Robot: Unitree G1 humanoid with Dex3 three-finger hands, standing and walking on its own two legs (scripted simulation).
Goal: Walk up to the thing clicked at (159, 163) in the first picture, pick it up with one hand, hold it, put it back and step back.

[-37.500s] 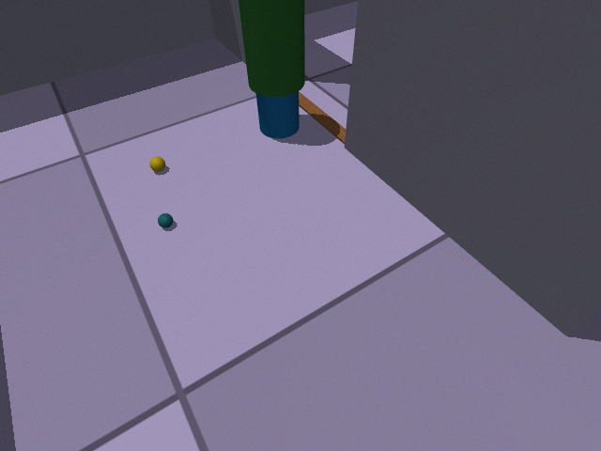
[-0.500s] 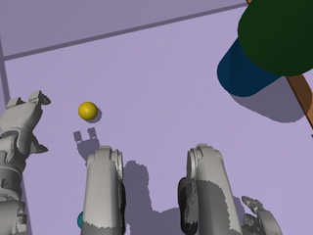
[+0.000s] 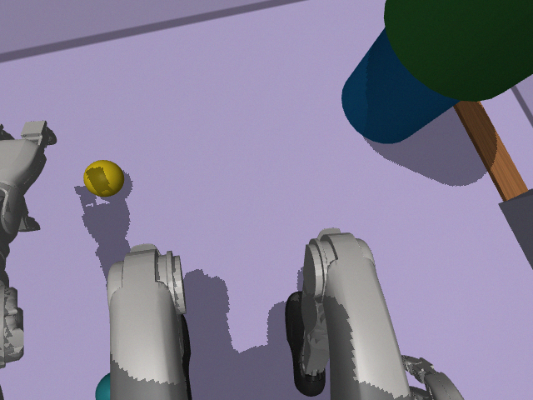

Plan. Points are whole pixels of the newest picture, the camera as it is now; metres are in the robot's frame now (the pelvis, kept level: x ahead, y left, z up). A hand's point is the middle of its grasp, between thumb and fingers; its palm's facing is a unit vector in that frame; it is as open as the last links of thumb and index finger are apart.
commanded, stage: rise first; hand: left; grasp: from above
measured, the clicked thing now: (104, 178) +0.49 +0.28 -0.32
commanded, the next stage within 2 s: approach in 0.64 s
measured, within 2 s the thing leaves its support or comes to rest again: neither
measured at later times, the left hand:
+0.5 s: hand (42, 178) +0.45 +0.33 -0.18, palm faces -0.44 -0.07 -0.90, open 14.3 cm
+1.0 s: hand (72, 171) +0.46 +0.30 -0.20, palm faces -0.43 -0.03 -0.90, open 14.2 cm
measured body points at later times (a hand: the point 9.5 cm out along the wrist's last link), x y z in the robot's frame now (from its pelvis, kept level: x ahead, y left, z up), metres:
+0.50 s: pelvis +0.01 +0.00 -0.02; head +0.25 +0.06 +0.35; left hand +0.46 +0.33 -0.13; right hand +0.08 -0.28 -0.14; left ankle +0.09 +0.13 -0.32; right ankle +0.11 -0.14 -0.32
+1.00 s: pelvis +0.01 +0.00 -0.03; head +0.26 +0.07 +0.34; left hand +0.48 +0.30 -0.15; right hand +0.07 -0.28 -0.13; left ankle +0.09 +0.13 -0.32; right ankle +0.11 -0.14 -0.32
